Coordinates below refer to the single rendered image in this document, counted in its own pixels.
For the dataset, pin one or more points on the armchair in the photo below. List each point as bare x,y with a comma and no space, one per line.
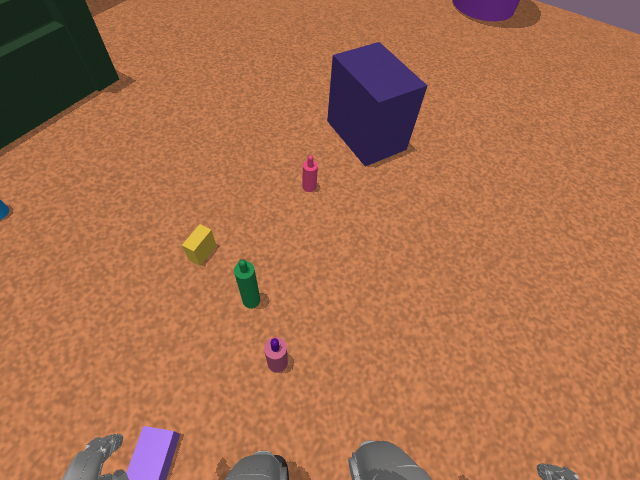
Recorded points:
51,57

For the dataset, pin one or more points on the right robot hand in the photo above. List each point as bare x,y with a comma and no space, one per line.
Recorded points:
552,472

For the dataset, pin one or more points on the left robot hand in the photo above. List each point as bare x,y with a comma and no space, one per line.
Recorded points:
87,465

